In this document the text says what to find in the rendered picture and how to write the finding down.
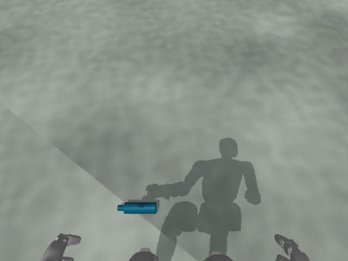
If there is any right robot hand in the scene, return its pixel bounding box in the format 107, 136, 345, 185
275, 234, 310, 261

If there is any left robot hand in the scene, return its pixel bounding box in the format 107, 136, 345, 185
41, 233, 81, 261

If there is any bottle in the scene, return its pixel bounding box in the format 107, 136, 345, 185
117, 202, 157, 214

